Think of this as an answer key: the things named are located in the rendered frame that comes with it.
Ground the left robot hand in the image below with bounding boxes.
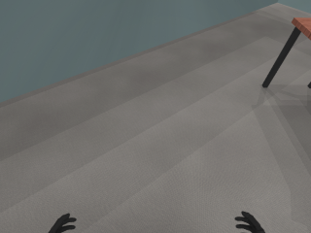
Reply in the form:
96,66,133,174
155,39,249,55
49,213,77,233

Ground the right robot hand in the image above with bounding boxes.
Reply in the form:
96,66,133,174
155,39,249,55
235,211,265,233

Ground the table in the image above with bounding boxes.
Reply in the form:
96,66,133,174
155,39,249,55
262,17,311,88

